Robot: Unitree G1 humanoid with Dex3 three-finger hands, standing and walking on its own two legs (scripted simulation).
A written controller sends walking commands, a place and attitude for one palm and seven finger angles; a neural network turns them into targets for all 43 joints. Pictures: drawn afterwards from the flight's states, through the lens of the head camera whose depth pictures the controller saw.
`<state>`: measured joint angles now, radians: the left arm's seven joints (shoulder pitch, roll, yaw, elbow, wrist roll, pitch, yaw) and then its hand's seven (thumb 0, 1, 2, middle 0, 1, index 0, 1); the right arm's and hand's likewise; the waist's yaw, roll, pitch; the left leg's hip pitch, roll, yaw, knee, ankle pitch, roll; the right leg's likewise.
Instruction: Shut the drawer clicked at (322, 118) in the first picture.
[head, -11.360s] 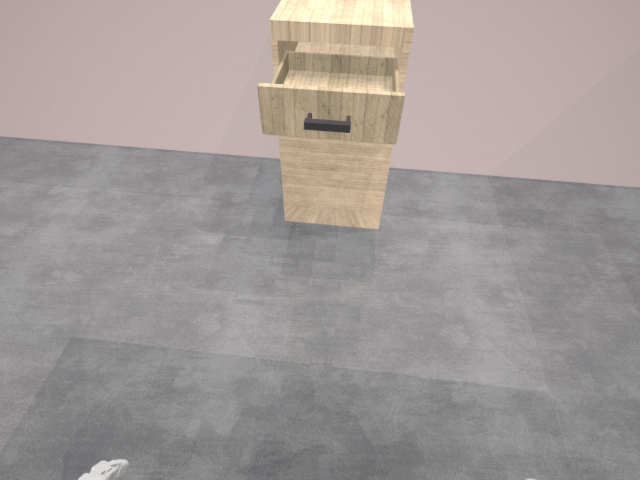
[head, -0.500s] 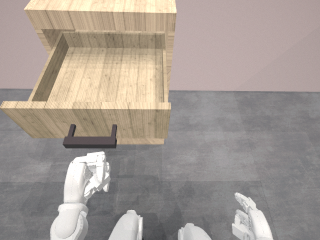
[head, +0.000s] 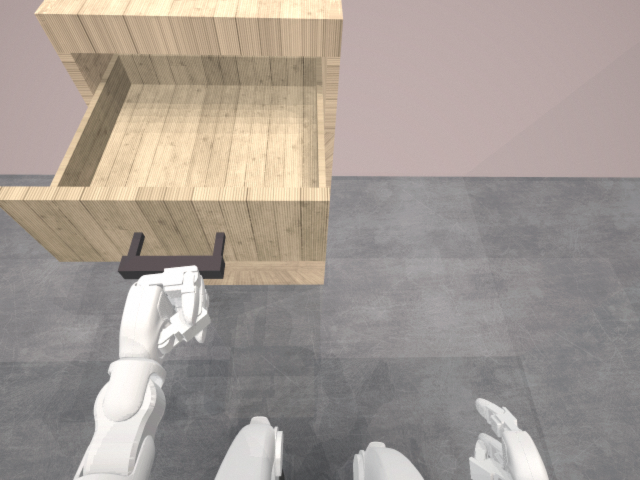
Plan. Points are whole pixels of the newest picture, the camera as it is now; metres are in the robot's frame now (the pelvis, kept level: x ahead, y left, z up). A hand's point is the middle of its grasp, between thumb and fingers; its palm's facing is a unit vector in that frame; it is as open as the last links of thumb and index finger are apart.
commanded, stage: push the drawer shut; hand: left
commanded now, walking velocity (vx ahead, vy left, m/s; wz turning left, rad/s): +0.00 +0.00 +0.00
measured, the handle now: (176, 253) +0.38 +0.20 +0.04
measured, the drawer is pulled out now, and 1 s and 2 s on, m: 0.28 0.15 0.03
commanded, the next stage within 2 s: none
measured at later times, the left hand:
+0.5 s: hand (211, 265) +0.37 +0.15 +0.04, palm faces +0.02 -1.00 -0.04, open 3.2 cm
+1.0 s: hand (218, 220) +0.43 +0.15 +0.04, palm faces +0.05 -1.00 -0.04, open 3.3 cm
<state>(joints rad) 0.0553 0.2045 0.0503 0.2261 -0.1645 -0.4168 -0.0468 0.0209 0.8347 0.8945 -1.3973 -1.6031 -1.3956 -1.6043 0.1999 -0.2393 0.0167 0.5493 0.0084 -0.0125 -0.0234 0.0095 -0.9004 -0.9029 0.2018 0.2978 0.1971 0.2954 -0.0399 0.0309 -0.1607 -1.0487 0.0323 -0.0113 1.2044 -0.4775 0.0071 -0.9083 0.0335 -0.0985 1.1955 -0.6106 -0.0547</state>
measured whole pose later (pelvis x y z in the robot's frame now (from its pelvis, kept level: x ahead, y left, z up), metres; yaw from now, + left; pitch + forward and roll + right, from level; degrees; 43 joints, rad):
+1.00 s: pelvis -0.01 +0.01 +0.00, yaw -2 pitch +21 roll -2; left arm -0.54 0.26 0.21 0.83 -0.11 -0.46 -0.01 0.04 0.84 0.89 -1.40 -1.60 -1.40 -1.60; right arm 0.28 -0.24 0.01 0.63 -0.01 0.04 0.00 0.01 -0.90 -0.90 0.20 0.30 0.20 0.30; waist -0.11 0.03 -0.16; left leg -1.10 0.04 0.02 1.19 -0.45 0.03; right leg -0.98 0.04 -0.07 1.18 -0.57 -0.04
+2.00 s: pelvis +0.00 +0.02 -0.02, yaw -4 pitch +28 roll -5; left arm -1.00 0.50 0.41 1.23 0.00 -0.45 -0.06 0.06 0.83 0.89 -1.40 -1.60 -1.40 -1.60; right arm 0.38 -0.26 0.04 0.64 -0.04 0.11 0.03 0.00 -0.90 -0.90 0.20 0.30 0.20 0.30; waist -0.23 0.05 -0.13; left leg -1.27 0.07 0.00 1.26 -0.48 0.03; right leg -1.12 0.07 -0.08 1.22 -0.58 -0.03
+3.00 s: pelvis -0.04 +0.03 -0.05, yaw -5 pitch +32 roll -9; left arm -1.38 0.76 0.34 1.40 0.10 -0.28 -0.06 0.06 0.62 0.91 -1.40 -1.60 -1.40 -1.60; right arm 0.43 -0.26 0.12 0.64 -0.07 0.00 0.01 0.00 -0.90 -0.90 0.20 0.30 0.20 0.30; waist -0.35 0.06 -0.10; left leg -1.51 0.07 -0.06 1.37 -0.43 0.05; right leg -1.33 0.07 -0.14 1.29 -0.53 -0.02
